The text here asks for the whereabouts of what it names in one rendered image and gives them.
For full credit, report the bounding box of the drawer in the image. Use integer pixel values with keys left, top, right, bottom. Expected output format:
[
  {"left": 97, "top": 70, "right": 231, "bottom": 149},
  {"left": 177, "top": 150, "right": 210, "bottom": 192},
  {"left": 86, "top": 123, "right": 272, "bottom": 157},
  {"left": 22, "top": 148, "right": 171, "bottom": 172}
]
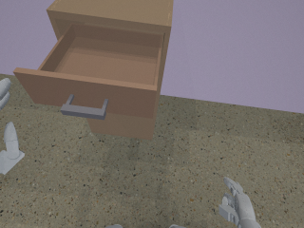
[{"left": 13, "top": 23, "right": 163, "bottom": 119}]

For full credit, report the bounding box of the robot right hand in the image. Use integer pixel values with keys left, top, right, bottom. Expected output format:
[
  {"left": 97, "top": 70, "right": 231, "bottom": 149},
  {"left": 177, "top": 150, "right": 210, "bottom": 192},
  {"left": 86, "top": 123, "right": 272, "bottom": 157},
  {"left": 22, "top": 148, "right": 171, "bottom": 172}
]
[{"left": 218, "top": 177, "right": 257, "bottom": 226}]

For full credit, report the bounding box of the robot left hand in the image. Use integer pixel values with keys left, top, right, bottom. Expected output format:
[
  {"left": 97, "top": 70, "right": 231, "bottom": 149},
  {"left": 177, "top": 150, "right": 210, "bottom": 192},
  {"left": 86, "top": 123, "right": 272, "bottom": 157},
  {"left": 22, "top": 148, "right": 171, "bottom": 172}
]
[{"left": 0, "top": 78, "right": 25, "bottom": 175}]

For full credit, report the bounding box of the cabinet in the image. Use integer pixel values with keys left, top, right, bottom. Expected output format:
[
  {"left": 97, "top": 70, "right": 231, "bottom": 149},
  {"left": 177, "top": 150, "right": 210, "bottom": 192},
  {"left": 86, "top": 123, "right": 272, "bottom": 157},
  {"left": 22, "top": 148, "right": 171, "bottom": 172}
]
[{"left": 46, "top": 0, "right": 174, "bottom": 141}]

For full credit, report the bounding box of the robot right forearm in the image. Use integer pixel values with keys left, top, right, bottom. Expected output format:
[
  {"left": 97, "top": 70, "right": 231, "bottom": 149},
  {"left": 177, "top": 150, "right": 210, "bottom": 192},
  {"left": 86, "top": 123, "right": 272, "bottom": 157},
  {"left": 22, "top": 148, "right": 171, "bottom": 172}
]
[{"left": 237, "top": 218, "right": 261, "bottom": 228}]

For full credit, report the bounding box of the handle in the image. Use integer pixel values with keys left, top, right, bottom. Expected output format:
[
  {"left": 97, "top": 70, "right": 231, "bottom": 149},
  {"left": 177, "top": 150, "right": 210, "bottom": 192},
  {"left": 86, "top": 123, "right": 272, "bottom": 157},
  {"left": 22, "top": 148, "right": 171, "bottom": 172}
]
[{"left": 60, "top": 94, "right": 109, "bottom": 121}]

